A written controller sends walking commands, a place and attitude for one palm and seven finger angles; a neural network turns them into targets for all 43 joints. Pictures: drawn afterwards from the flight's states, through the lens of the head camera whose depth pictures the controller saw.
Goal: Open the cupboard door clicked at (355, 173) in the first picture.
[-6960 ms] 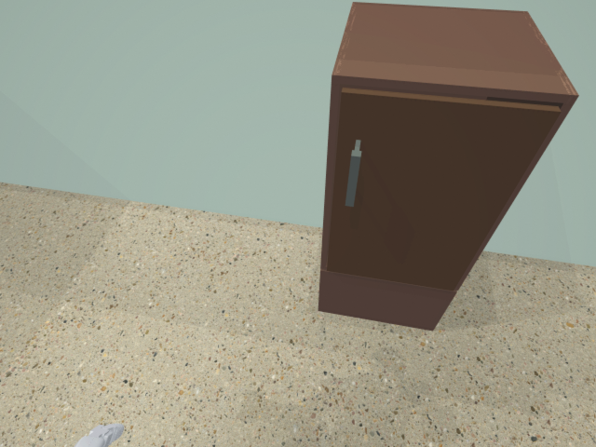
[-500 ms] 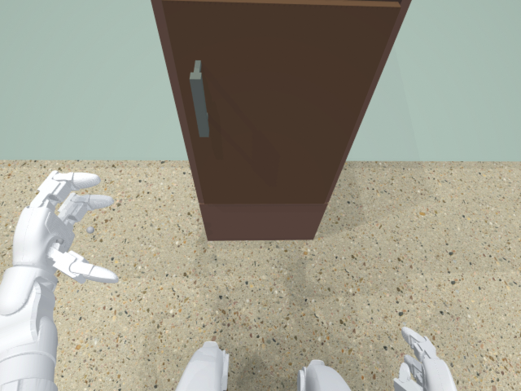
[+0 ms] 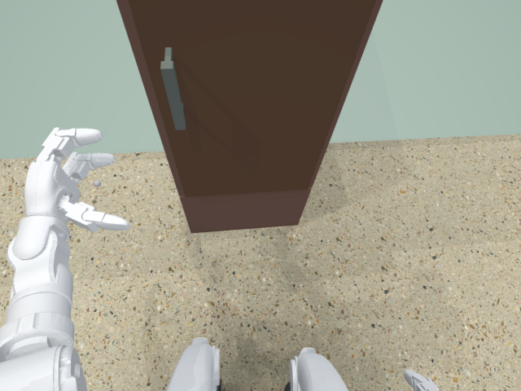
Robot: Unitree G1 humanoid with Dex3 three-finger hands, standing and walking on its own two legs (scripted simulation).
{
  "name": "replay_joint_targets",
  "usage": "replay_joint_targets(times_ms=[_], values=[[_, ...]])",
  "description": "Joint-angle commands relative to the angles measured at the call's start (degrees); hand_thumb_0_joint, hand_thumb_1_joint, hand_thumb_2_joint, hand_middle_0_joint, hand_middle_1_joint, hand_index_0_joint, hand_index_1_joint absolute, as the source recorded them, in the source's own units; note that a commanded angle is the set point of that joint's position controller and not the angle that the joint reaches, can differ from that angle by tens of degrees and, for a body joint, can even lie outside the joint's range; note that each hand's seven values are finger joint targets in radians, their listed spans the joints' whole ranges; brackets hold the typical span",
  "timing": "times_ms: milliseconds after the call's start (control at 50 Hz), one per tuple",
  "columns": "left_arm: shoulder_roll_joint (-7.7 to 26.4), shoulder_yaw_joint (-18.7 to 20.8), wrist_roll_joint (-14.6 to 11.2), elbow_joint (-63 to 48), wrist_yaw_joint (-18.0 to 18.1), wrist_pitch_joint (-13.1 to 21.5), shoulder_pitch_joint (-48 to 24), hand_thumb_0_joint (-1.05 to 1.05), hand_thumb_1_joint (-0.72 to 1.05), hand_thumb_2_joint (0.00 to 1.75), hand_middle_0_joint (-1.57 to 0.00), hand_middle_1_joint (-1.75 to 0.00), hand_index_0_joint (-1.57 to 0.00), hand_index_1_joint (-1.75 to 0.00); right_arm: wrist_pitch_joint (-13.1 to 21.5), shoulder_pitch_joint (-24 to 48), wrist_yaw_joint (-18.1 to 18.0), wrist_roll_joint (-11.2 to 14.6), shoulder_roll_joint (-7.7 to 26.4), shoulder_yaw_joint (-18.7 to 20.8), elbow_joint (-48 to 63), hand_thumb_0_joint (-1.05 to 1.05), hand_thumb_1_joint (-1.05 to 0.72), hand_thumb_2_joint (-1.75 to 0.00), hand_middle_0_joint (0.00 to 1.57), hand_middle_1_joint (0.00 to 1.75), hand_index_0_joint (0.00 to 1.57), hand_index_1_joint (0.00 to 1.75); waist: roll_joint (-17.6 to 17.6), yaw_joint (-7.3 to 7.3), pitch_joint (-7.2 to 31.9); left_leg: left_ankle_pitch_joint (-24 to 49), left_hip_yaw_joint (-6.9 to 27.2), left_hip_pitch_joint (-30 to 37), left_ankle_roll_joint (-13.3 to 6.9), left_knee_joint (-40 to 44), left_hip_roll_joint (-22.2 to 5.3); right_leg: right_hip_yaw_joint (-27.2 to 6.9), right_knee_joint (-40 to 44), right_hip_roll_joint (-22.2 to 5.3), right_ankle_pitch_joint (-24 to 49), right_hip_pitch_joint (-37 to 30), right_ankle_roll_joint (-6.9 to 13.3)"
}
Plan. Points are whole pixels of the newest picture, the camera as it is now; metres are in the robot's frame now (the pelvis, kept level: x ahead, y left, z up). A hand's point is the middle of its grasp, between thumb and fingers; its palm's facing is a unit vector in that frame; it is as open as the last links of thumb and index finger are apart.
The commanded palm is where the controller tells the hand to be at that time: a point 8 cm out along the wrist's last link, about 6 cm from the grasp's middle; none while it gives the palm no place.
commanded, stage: move the hooked fingers beside the handle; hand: left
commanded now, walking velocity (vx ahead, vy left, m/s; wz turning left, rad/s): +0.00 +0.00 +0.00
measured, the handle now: (174, 91) +0.60 +0.17 +0.05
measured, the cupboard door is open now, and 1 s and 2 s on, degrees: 0 0 0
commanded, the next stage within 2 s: slide the fingers in behind the handle in 1.68 s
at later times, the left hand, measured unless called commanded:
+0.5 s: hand (122, 143) +0.48 +0.23 +0.05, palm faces +0.11 -0.99 +0.00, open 14.0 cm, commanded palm +0.47 +0.27 +0.05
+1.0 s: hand (146, 109) +0.56 +0.21 +0.05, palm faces +0.11 -0.99 +0.00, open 14.0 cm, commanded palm +0.53 +0.25 +0.04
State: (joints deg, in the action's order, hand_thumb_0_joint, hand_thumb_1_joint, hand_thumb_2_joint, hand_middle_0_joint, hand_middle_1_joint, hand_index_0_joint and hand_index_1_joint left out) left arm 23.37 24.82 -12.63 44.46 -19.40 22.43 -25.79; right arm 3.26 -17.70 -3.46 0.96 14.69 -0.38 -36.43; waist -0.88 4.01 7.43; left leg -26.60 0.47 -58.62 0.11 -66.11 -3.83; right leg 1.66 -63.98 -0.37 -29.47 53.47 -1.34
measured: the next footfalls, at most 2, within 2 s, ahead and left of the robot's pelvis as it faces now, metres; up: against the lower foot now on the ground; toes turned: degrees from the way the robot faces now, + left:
none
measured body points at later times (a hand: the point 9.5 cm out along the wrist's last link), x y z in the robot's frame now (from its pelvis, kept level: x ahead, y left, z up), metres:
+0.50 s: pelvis -0.01 +0.00 -0.02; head +0.13 +0.02 +0.41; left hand +0.47 +0.29 +0.05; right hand +0.04 -0.27 -0.12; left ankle +0.04 +0.12 -0.65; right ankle +0.01 -0.14 -0.65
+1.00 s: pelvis +0.00 +0.00 -0.03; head +0.17 +0.02 +0.39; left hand +0.55 +0.26 +0.05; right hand -0.03 -0.26 -0.13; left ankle +0.04 +0.12 -0.65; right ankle +0.01 -0.14 -0.65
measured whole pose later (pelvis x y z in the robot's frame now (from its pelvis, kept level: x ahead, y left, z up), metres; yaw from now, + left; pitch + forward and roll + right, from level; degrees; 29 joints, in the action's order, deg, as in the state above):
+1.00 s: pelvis +0.00 +0.00 -0.03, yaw -2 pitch +28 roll -5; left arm 37.8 30.0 -0.4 72.7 -11.2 21.0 -60.9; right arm -4.3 -21.7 -0.4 -2.4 15.0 -3.2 -35.6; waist -2.5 13.3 6.5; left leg -27.9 1.5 -73.3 0.1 -72.7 -5.5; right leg 2.1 -69.2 1.4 -29.8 67.7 -1.3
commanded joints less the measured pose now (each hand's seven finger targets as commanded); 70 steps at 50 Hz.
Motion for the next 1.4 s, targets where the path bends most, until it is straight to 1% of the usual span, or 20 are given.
replay_joint_targets(times_ms=[0, 200, 260, 320, 420, 440, 540, 560, 620, 680, 760, 860, 900, 940, 1060, 1140, 1200, 1240, 1320, 1380], values=[[14.57, 2.18, -0.27, -9.32, 1.25, 4.28, -21.16, 0.0, -0.5, 0.3, -0.3, -1.2, -0.3, -1.2, 1.27, -4.23, -0.4, -0.19, 9.69, 3.64, 5.17, 0.0, -0.9, -0.9, 0.2, 0.3, 0.2, 0.3, -4.96, 0.11, 22.74, 15.11, 1.41, 21.58, -0.87, 8.53, 1.87, 1.16, 8.25, 2.27, 13.6, -4.43, 2.34], [17.6, 2.87, 2.42, 0.02, 2.69, 6.07, -32.3, 0.0, -0.5, 0.3, -0.3, -1.2, -0.3, -1.2, -1.12, -6.24, 0.13, -0.83, 10.07, 3.35, 3.79, 0.0, -0.9, -0.9, 0.2, 0.3, 0.2, 0.3, -4.55, 2.06, 22.71, 13.19, 1.74, 19.34, -1.08, 6.82, 1.66, 0.93, 7.31, 2.41, 12.12, -1.57, 2.22], [15.57, 0.33, 3.05, 0.81, 2.9, 6.68, -36.65, 0.0, -0.5, 0.3, -0.3, -1.2, -0.3, -1.2, -1.62, -6.79, 0.43, -1.05, 9.99, 3.27, 3.47, 0.0, -0.9, -0.9, 0.2, 0.3, 0.2, 0.3, -7.4, 2.92, 24.18, 14.15, 2.39, 22.19, -0.87, 6.49, 1.5, 1.18, 7.01, 2.51, 11.76, 1.34, 2.4], [19.74, 3.39, 3.53, 4.98, 3.36, 6.41, -38.23, 0.0, -0.5, 0.3, -0.3, -1.2, -0.3, -1.2, -2.27, -7.76, 0.33, -1.32, 10.6, 3.1, 2.84, 0.0, -0.9, -0.9, 0.2, 0.3, 0.2, 0.3, -5.04, 3.13, 24.57, 13.66, 2.25, 18.7, -1.31, 5.16, 1.61, 0.72, 6.49, 2.58, 12.14, 0.32, 2.25], [21.4, 3.01, 5.01, 6.86, 3.84, 6.17, -43.9, 0.0, -0.5, 0.3, -0.3, -1.2, -0.3, -1.2, -3.19, -8.68, 0.63, -1.69, 10.72, 2.69, 2.9, 0.0, -0.9, -0.9, 0.2, 0.3, 0.2, 0.3, -7.57, 4.52, 26.27, 14.56, 2.3, 18.4, -1.51, 3.89, 1.47, 0.62, 5.56, 2.71, 12.55, 2.2, 2.2], [23.37, 4.31, 5.31, 7.61, 4.04, 6.16, -44.68, 0.0, -0.5, 0.3, -0.3, -1.2, -0.3, -1.2, -3.4, -8.96, 0.59, -1.75, 10.98, 2.71, 2.75, 0.0, -0.9, -0.9, 0.2, 0.3, 0.2, 0.3, -6.87, 4.54, 27.18, 14.67, 2.34, 17.84, -1.51, 3.5, 1.32, 0.48, 5.43, 2.68, 12.75, 1.81, 2.02], [24.87, 4.56, 6.34, 9.03, 4.38, 5.71, -47.25, 0.0, -0.5, 0.3, -0.3, -1.2, -0.3, -1.2, -4.21, -10.44, 0.98, -2.08, 11.18, 2.51, 2.6, 0.0, -0.9, -0.9, 0.2, 0.3, 0.2, 0.3, -9.16, 4.93, 29.8, 17.71, 2.58, 18.9, -1.47, 2.62, 1.1, 0.65, 4.6, 2.88, 14.7, 2.31, 2.1], [22.8, 3.01, 6.34, 9.14, 4.45, 5.41, -48.58, 0.0, -0.5, 0.3, -0.3, -1.2, -0.3, -1.2, -4.37, -10.74, 1.11, -2.13, 11.0, 2.62, 2.4, 0.0, -0.9, -0.9, 0.2, 0.3, 0.2, 0.3, -8.7, 5.87, 29.95, 18.14, 2.58, 19.26, -1.61, 2.27, 1.08, 0.69, 4.67, 2.97, 15.16, 2.86, 1.94], [24.48, 4.26, 6.78, 11.71, 5.09, 4.56, -49.55, 0.0, -0.5, 0.3, -0.3, -1.2, -0.3, -1.2, -4.99, -11.77, 1.31, -2.34, 11.3, 2.35, 2.18, 0.0, -0.9, -0.9, 0.2, 0.3, 0.2, 0.3, -8.78, 6.03, 28.55, 18.14, 3.05, 18.35, -1.57, 2.15, 0.95, 1.06, 4.51, 3.18, 14.54, 3.88, 2.13], [25.21, 3.43, 7.98, 12.04, 5.99, 3.95, -54.16, 0.0, -0.5, 0.3, -0.3, -1.2, -0.3, -1.2, -5.42, -12.48, 1.34, -2.57, 11.46, 2.17, 1.82, 0.0, -0.9, -0.9, 0.2, 0.3, 0.2, 0.3, -8.89, 7.62, 28.84, 17.23, 3.04, 17.18, -1.8, 1.53, 0.83, 0.83, 4.58, 3.08, 14.19, 4.75, 1.78], [26.79, 4.28, 9.24, 11.31, 7.3, 4.57, -56.87, 0.0, -0.5, 0.3, -0.3, -1.2, -0.3, -1.2, -5.86, -13.76, 1.82, -3.19, 11.44, 2.06, 1.54, 0.0, -0.9, -0.9, 0.2, 0.3, 0.2, 0.3, -12.44, 7.39, 31.95, 20.29, 3.77, 20.27, -1.39, 1.16, 0.58, 1.31, 3.76, 3.3, 15.01, 5.94, 2.16], [27.74, 3.82, 10.76, 16.93, 8.46, 2.54, -59.88, 0.0, -0.5, 0.3, -0.3, -1.2, -0.3, -1.2, -6.6, -14.83, 2.09, -3.4, 11.79, 1.44, 1.59, 0.0, -0.9, -0.9, 0.2, 0.3, 0.2, 0.3, -8.99, 9.82, 28.18, 17.24, 3.63, 14.88, -1.98, 0.36, 0.5, 1.37, 4.01, 3.38, 13.7, 6.85, 1.71], [30.55, 5.77, 11.33, 18.83, 8.69, 1.74, -56.69, 0.0, -0.5, 0.3, -0.3, -1.2, -0.3, -1.2, -6.81, -15.06, 2.14, -3.42, 11.89, 1.09, 2.55, 0.0, -0.9, -0.9, 0.2, 0.3, 0.2, 0.3, -8.53, 8.71, 27.87, 16.75, 2.78, 12.05, -2.19, 0.2, 0.71, 1.03, 4.02, 3.4, 14.19, 4.59, 1.76], [32.85, 7.35, 11.49, 16.29, 8.45, 2.46, -56.22, 0.0, -0.5, 0.3, -0.3, -1.2, -0.3, -1.2, -6.93, -15.21, 2.26, -3.62, 11.91, 1.09, 3.25, 0.0, -0.9, -0.9, 0.2, 0.3, 0.2, 0.3, -10.32, 7.69, 31.75, 19.37, 2.59, 13.25, -2.17, -0.4, 0.69, 0.75, 3.13, 3.44, 16.66, 3.09, 1.84], [30.99, 7.26, 10.18, 11.67, 7.17, 3.31, -54.45, 0.0, -0.5, 0.3, -0.3, -1.2, -0.3, -1.2, -7.62, -15.53, 2.8, -3.35, 11.7, 1.72, 3.22, 0.0, -0.9, -0.9, 0.2, 0.3, 0.2, 0.3, -11.63, 6.93, 34.72, 23.08, 2.78, 17.32, -1.7, -0.25, 0.4, 1.09, 2.86, 3.72, 19.56, 2.33, 1.87], [28.06, 5.85, 9.17, 8.57, 7.11, 3.44, -56.39, 0.0, -0.5, 0.3, -0.3, -1.2, -0.3, -1.2, -7.61, -15.64, 2.83, -3.31, 11.57, 2.24, 2.1, 0.0, -0.9, -0.9, 0.2, 0.3, 0.2, 0.3, -12.17, 7.83, 35.01, 23.57, 3.3, 20.45, -1.63, 0.11, 0.2, 1.38, 3.61, 3.82, 19.28, 3.71, 1.8], [24.5, 2.99, 9.24, 8.51, 7.58, 3.35, -57.06, 0.0, -0.5, 0.3, -0.3, -1.2, -0.3, -1.2, -7.54, -15.38, 2.84, -3.25, 11.21, 2.25, 1.33, 0.0, -0.9, -0.9, 0.2, 0.3, 0.2, 0.3, -12.73, 8.39, 32.39, 22.1, 3.61, 21.6, -1.37, 0.92, 0.18, 1.84, 4.35, 3.8, 17.06, 5.54, 1.98], [24.82, 3.81, 9.38, 8.91, 8.3, 3.77, -56.14, 0.0, -0.5, 0.3, -0.3, -1.2, -0.3, -1.2, -7.5, -15.47, 2.84, -3.38, 11.31, 2.47, 1.08, 0.0, -0.9, -0.9, 0.2, 0.3, 0.2, 0.3, -13.31, 7.88, 33.28, 23.48, 3.93, 23.18, -1.11, 0.86, 0.23, 1.97, 4.26, 3.79, 17.28, 6.19, 2.22], [20.7, 0.44, 9.98, 11.94, 9.57, 3.65, -56.9, 0.0, -0.5, 0.3, -0.3, -1.2, -0.3, -1.2, -7.51, -15.15, 3.05, -3.52, 10.9, 2.16, 0.87, 0.0, -0.9, -0.9, 0.2, 0.3, 0.2, 0.3, -12.46, 9.21, 28.05, 20.69, 4.16, 22.12, -1.18, 1.67, 0.4, 2.3, 4.92, 3.74, 14.92, 8.37, 2.34], [22.74, 1.73, 10.57, 13.6, 10.75, 3.78, -56.81, 0.0, -0.5, 0.3, -0.3, -1.2, -0.3, -1.2, -7.6, -14.7, 3.07, -3.68, 11.11, 1.88, 1.56, 0.0, -0.9, -0.9, 0.2, 0.3, 0.2, 0.3, -10.97, 8.92, 27.77, 19.55, 3.91, 19.74, -1.33, 1.59, 0.68, 2.1, 4.73, 3.57, 14.71, 7.17, 2.24]])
